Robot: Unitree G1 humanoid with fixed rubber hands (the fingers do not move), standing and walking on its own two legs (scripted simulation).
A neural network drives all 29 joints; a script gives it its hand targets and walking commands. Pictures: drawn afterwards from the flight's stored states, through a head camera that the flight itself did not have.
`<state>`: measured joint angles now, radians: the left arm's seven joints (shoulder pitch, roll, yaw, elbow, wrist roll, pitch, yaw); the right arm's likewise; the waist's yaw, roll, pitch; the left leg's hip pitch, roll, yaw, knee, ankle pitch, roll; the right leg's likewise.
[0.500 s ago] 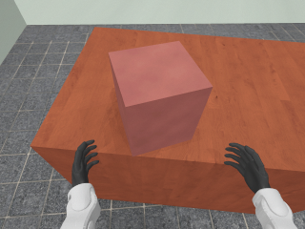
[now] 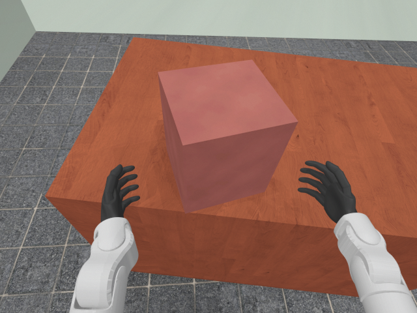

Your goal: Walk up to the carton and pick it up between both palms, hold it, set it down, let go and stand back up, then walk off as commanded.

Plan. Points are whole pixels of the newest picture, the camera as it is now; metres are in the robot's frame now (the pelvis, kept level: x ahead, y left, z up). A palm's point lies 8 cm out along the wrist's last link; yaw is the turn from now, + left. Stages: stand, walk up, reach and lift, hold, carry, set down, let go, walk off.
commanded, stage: reach and lift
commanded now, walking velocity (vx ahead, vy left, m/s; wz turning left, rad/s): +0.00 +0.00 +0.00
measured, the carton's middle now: (217, 139) +0.46 +0.02 +0.04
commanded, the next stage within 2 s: none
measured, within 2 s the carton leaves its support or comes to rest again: neither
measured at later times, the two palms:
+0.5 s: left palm (117, 174) +0.30 +0.19 +0.11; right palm (317, 160) +0.38 -0.17 +0.10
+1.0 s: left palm (106, 144) +0.34 +0.21 +0.14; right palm (304, 123) +0.44 -0.14 +0.13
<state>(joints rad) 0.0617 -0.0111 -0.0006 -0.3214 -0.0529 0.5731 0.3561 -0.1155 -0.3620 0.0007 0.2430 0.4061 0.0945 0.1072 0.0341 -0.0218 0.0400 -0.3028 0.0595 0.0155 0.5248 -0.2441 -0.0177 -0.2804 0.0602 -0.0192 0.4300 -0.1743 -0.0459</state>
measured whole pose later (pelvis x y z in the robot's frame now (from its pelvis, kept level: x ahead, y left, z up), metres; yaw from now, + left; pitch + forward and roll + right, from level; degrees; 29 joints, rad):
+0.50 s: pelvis -0.01 +0.00 +0.00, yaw +0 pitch +0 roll -1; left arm -0.33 0.05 0.00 -0.23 -0.09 0.79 0.39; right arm -0.51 -0.37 0.00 0.44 0.41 0.28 0.09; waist 0.08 -0.02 0.10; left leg -0.30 0.06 0.02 0.52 -0.23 -0.02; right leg -0.28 0.06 -0.02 0.43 -0.16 -0.04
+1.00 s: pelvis +0.00 +0.01 +0.00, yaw +0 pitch +3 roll -2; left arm -0.51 0.10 0.00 -0.08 -0.14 0.81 0.39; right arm -0.73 -0.41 0.00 0.67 0.43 0.30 0.08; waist 0.13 -0.02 0.04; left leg -0.34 0.06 0.01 0.52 -0.24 -0.02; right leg -0.29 0.06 -0.02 0.38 -0.15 -0.04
